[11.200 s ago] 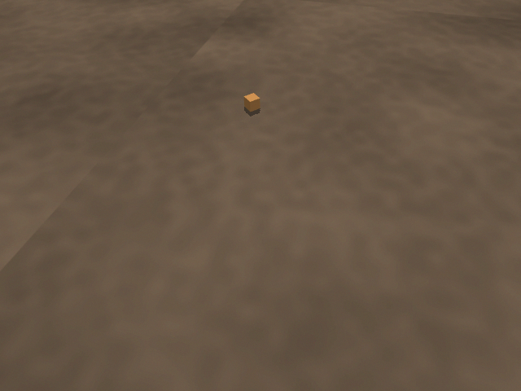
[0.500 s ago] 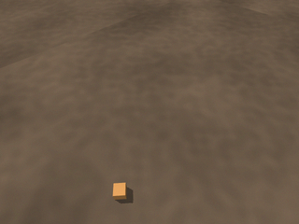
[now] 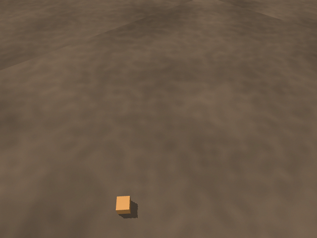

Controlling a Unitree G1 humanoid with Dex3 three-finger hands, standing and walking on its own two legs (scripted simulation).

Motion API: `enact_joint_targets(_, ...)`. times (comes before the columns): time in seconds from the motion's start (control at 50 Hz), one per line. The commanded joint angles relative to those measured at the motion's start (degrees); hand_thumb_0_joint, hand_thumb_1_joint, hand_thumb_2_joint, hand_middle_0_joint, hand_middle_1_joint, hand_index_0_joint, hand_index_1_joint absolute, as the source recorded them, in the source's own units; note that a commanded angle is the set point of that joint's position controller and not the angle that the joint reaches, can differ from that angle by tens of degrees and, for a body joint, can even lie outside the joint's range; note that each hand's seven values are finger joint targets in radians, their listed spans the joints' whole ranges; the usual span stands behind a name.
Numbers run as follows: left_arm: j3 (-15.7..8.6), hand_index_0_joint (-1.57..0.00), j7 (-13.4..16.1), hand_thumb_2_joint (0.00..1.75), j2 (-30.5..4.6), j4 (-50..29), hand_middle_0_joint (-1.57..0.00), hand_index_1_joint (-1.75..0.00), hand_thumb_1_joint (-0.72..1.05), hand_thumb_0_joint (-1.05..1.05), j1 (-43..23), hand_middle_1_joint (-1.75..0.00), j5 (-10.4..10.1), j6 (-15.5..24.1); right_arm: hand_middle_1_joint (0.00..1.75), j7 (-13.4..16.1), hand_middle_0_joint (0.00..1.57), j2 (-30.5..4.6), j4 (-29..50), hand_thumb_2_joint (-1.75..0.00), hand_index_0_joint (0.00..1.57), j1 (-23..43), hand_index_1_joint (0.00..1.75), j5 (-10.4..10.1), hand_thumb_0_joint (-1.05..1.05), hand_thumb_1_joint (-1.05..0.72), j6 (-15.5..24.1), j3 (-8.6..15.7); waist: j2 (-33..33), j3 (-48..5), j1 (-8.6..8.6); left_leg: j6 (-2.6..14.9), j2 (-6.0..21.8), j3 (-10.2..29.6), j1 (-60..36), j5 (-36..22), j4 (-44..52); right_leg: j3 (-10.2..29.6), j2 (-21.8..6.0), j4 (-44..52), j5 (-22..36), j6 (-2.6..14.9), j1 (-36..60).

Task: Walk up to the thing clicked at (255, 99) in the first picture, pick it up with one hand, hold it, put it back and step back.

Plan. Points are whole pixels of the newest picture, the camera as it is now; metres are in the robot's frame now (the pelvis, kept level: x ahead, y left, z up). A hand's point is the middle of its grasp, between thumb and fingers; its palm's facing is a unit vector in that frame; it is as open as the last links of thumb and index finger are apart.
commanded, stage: walk up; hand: left
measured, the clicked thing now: (123, 205) +0.43 +0.21 -0.74
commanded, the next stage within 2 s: none
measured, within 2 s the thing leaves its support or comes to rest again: neither
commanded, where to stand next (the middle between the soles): +0.06 -0.03 m, yaw +2 degrees
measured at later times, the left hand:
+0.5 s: hand out of the picture +0.10 +0.19 -0.16, palm faces +0.05 -0.94 -0.33, open 7.4 cm
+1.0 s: hand out of the picture +0.13 +0.23 -0.15, palm faces +0.07 -0.93 -0.37, open 7.4 cm
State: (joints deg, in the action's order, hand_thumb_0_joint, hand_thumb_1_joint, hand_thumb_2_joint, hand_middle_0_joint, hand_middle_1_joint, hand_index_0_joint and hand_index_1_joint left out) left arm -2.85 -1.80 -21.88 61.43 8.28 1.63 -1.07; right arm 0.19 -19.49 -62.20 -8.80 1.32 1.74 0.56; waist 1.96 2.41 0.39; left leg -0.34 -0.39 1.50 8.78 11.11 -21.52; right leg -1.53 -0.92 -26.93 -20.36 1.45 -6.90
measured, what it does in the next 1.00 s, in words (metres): steps on the spot: left foot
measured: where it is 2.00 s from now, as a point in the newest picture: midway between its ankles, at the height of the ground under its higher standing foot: outside the picture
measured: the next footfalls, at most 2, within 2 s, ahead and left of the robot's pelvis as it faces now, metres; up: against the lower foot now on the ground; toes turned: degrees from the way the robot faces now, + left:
left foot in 0.46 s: +0.10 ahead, +0.09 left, +0.00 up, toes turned +2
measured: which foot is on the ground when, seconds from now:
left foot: down 0.00-0.16, up 0.18-0.44, down 0.46-1.00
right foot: down 0.00-1.00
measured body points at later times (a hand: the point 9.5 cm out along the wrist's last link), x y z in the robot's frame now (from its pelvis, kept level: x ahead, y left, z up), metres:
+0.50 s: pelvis +0.04 -0.06 -0.01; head +0.07 -0.06 +0.44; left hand +0.10 +0.24 -0.14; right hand +0.13 -0.36 -0.14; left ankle +0.06 +0.08 -0.74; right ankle +0.01 -0.16 -0.74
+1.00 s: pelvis +0.07 -0.04 +0.00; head +0.08 -0.04 +0.45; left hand +0.13 +0.27 -0.12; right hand +0.20 -0.33 -0.12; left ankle +0.06 +0.08 -0.74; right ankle +0.01 -0.16 -0.74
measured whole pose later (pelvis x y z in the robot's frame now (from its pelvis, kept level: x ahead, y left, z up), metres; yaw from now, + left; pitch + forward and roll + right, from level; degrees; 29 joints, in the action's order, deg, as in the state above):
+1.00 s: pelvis +0.07 -0.04 +0.00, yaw +2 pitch -3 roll +0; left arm -1.5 0.1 -21.1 63.1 6.4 0.2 0.8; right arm -0.3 -20.1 -62.0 -3.1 0.6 -0.4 0.3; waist -0.1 3.5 1.2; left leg -0.6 0.5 0.6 6.6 12.2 -21.4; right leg -2.9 -0.5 -18.5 -15.7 0.3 -0.1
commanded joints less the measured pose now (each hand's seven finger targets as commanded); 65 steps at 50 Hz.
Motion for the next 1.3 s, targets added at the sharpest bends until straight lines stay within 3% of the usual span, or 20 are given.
enact_joint_targets(0.0,-4.2,-0.2,0.0,0.9,-10.6,-6.9,-0.2,-0.3,0.9,0.0,-0.4,-0.3,0.7,-0.2,0.3,2.3,0.2,-20.0,5.6,-0.9,0.2,-2.8,0.3,1.0,0.0,-0.9,1.9,6.3,-9.8,2.9,-1.37,15.36,20.5,23.4,-2.5,8.0,8.8,6.8,-3.1,-17.0,-10.8,1.26,-17.2)
enact_joint_targets(0.06,-4.1,-0.2,-0.1,0.9,-10.0,-8.0,-0.2,-0.3,0.9,0.0,1.5,-0.3,0.1,0.7,0.3,2.1,0.2,-18.0,8.0,-0.9,0.2,-1.6,0.3,1.2,0.0,-0.9,2.2,6.2,-10.4,-1.2,-0.29,13.16,17.2,16.0,-3.7,-5.6,2.9,6.3,-4.0,-10.7,-8.0,0.74,-13.5)
enact_joint_targets(0.1,-3.8,-0.2,0.3,0.9,-7.9,-5.7,-0.2,-0.3,0.9,0.0,7.3,-0.3,0.4,1.5,0.3,1.4,0.2,-14.9,10.0,-0.9,0.2,3.7,0.3,0.3,0.0,-0.9,1.1,4.9,-9.5,-3.0,3.6,7.51,10.7,6.7,4.3,-10.6,-4.8,2.1,-1.4,6.7,5.5,-0.27,1.5)
enact_joint_targets(0.12,-4.4,-0.2,0.8,0.9,-10.9,-4.9,-0.2,-0.3,0.9,0.0,7.9,-0.3,1.1,2.0,0.3,1.2,0.2,-11.6,10.6,-0.9,0.2,4.1,0.3,-0.7,0.0,-0.9,0.6,3.9,-0.7,-2.5,3.77,2.87,4.7,2.2,9.4,-5.3,-12.0,8.1,-4.3,12.0,10.3,0.33,5.3)
enact_joint_targets(0.14,-5.1,-0.2,1.4,0.9,-16.0,-6.6,-0.2,-0.3,0.9,0.0,5.9,-0.3,1.1,2.4,0.3,1.2,0.2,-8.2,11.3,-0.9,0.2,2.3,0.3,-1.0,0.0,-0.9,0.1,2.7,10.0,-0.6,3.19,-0.18,-2.5,0.4,16.3,12.8,-17.5,22.9,-14.3,17.7,4.1,3.93,3.6)
enact_joint_targets(0.16,-5.2,-0.2,1.2,0.9,-18.4,-8.2,-0.2,-0.3,0.9,0.0,1.7,-0.3,1.2,2.3,0.3,1.6,0.2,-11.5,9.8,-0.9,0.2,0.0,0.3,-0.7,0.0,-0.9,-0.6,3.7,7.6,0.5,1.99,-0.23,-0.9,2.9,11.9,22.9,-24.6,26.6,-20.3,17.1,-2.9,10.45,-4.0)
enact_joint_targets(0.18,-5.0,-0.2,1.2,0.9,-16.4,-9.5,-0.2,-0.3,0.9,0.0,-0.4,-0.3,0.9,2.2,0.3,1.7,0.2,-13.3,8.4,-0.9,0.2,-2.7,0.3,-0.7,0.0,-0.9,-0.7,4.2,4.9,2.3,0.66,0.05,0.2,4.2,12.2,22.6,-28.4,24.6,-19.5,15.4,-1.2,12.0,-4.4)
enact_joint_targets(0.22,-3.3,-0.2,1.9,0.9,-11.9,-9.6,-0.2,-0.3,0.9,0.0,0.2,-0.3,-0.1,2.7,0.3,1.2,0.2,-12.6,7.6,-0.9,0.2,-2.5,0.3,-0.8,0.0,-0.9,-0.7,3.8,3.1,3.6,0.36,0.47,1.2,5.8,15.4,18.6,-28.2,17.2,-14.9,12.8,12.3,9.85,-0.6)
enact_joint_targets(0.28,-3.3,-0.2,2.3,0.9,-12.7,-9.1,-0.2,-0.3,0.9,0.0,2.9,-0.3,-0.3,3.4,0.3,0.8,0.2,-12.0,7.4,-0.9,0.2,-3.5,0.3,-0.7,0.0,-0.9,-0.5,2.9,5.6,-0.4,0.99,0.48,1.9,3.6,15.5,15.6,-21.9,13.2,-14.8,8.1,32.6,9.49,7.8)
enact_joint_targets(0.34,-3.0,-0.2,2.6,0.9,-12.8,-9.4,-0.2,-0.3,0.9,0.0,2.5,-0.3,-0.8,3.4,0.3,0.6,0.2,-11.2,7.8,-0.9,0.2,-2.0,0.3,-0.3,0.0,-0.9,-0.8,2.9,5.6,-1.4,0.87,0.97,2.1,1.3,9.0,12.4,-15.0,9.4,-14.6,4.6,41.4,8.73,4.9)
enact_joint_targets(0.4,-2.5,-0.2,2.7,0.9,-12.4,-9.9,-0.2,-0.3,0.9,0.0,0.0,-0.3,-1.6,2.7,0.3,0.5,0.2,-11.2,6.6,-0.9,0.2,-3.9,0.3,-0.1,0.0,-0.9,-0.7,3.6,4.1,-2.4,-1.32,1.89,0.9,-0.9,0.4,-1.8,-2.5,6.2,-11.8,0.0,37.8,5.34,0.2)
enact_joint_targets(0.44,-1.5,-0.2,2.4,0.9,-9.4,-10.7,-0.2,-0.3,0.9,0.0,0.9,-0.3,-2.3,2.6,0.3,0.8,0.2,-15.2,7.0,-0.9,0.2,-3.9,0.3,0.6,0.0,-0.9,0.1,4.7,-4.4,-6.5,-0.74,4.83,9.5,9.9,-8.4,-20.3,1.3,2.7,-5.6,-3.8,21.4,0.57,-5.5)
enact_joint_targets(0.46,-1.2,-0.2,2.4,0.9,-8.2,-9.6,-0.2,-0.3,0.9,0.0,2.5,-0.3,-2.6,2.2,0.3,0.7,0.2,-16.4,8.2,-0.9,0.2,-0.1,0.3,0.2,0.0,-0.9,0.6,4.5,-6.5,-6.7,0.86,8.74,14.9,16.5,-5.7,-16.7,1.7,1.8,-1.9,-3.0,6.8,-0.7,-5.9)
enact_joint_targets(0.48,-1.4,-0.2,2.7,0.9,-9.1,-7.4,-0.2,-0.3,0.9,0.0,3.1,-0.3,-2.1,2.1,0.3,0.4,0.2,-16.7,8.0,-0.9,0.2,2.6,0.3,-0.6,0.0,-0.9,0.4,4.1,-7.6,-5.5,1.53,10.61,15.7,15.4,-0.2,-13.2,-0.1,2.1,-2.3,0.2,1.6,-0.53,0.1)
enact_joint_targets(0.52,-1.6,-0.2,2.7,0.9,-10.9,-6.1,-0.2,-0.3,0.9,0.0,1.1,-0.3,-1.1,3.2,0.3,0.1,0.2,-13.2,7.6,-0.9,0.2,4.7,0.3,-0.9,0.0,-0.9,-0.2,3.0,-4.1,-3.7,1.3,4.87,8.0,6.4,1.7,-14.2,-3.9,5.2,-5.7,8.2,13.0,0.4,3.5)
enact_joint_targets(0.56,-2.1,-0.2,2.7,0.9,-12.9,-5.6,-0.2,-0.3,0.9,0.0,0.0,-0.3,-1.3,3.6,0.3,0.3,0.2,-12.7,6.7,-0.9,0.2,3.5,0.3,-0.8,0.0,-0.9,-0.5,2.7,-4.9,-2.2,0.05,2.27,4.9,3.3,0.4,-13.8,-4.1,7.2,-8.3,7.4,22.6,2.03,2.4)
enact_joint_targets(0.64,-1.5,-0.2,2.9,0.9,-11.3,-3.7,-0.2,-0.3,0.9,0.0,-1.2,-0.3,-1.6,3.6,0.3,0.2,0.2,-12.3,5.6,-0.9,0.2,5.0,0.3,-1.0,0.0,-0.9,-0.4,2.6,-2.1,-4.5,0.26,3.5,6.4,4.1,-4.4,-20.3,-3.3,4.0,-6.7,8.1,27.3,0.53,2.8)
enact_joint_targets(0.84,-1.3,-0.2,2.9,0.9,-11.0,-1.8,-0.2,-0.3,0.9,0.0,-2.9,-0.3,-1.4,3.3,0.3,0.3,0.2,-12.4,4.4,-0.9,0.2,7.4,0.3,-0.9,0.0,-0.9,-0.7,2.4,-0.8,-5.9,0.32,3.39,7.1,2.9,-6.6,-23.3,-1.1,3.1,-6.9,9.4,30.6,-0.15,6.1)
enact_joint_targets(1.12,-0.8,-0.2,2.6,0.9,-10.9,-0.5,-0.2,-0.3,0.9,0.0,-4.5,-0.3,-1.0,2.7,0.3,0.4,0.2,-12.6,2.6,-0.9,0.2,7.6,0.3,-0.8,0.0,-0.9,-0.3,2.3,-3.5,-3.1,0.12,3.15,7.4,3.8,-4.9,-16.5,4.0,3.1,-6.1,11.8,19.0,-0.37,5.2)
enact_joint_targets(1.28,-0.8,-0.2,2.5,0.9,-10.6,0.0,-0.2,-0.3,0.9,0.0,-4.0,-0.3,-0.9,2.7,0.3,0.4,0.2,-12.4,2.0,-0.9,0.2,6.4,0.3,-0.7,0.0,-0.9,-0.1,2.3,-2.6,-4.0,0.02,3.12,7.1,3.8,-4.4,-14.7,3.9,3.3,-6.0,12.3,18.7,-0.35,6.1)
